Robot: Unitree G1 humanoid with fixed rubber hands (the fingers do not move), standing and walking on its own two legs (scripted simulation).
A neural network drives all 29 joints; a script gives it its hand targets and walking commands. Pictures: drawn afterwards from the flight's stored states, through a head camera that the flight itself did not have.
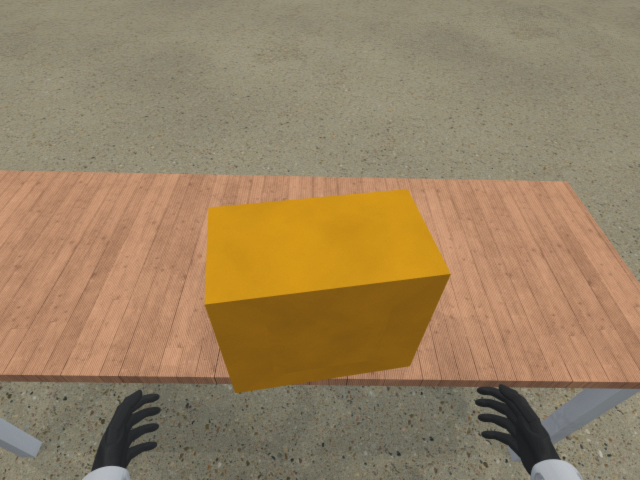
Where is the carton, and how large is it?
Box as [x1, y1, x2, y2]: [205, 189, 450, 392]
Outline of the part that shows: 407,189 208,208 205,306 235,392 401,367 410,364 450,273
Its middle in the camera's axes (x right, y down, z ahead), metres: +0.00 +0.08 +0.59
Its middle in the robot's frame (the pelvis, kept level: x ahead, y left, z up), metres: +0.38 +0.00 -0.01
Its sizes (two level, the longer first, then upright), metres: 0.291 0.162 0.253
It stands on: a table, 0.64 m high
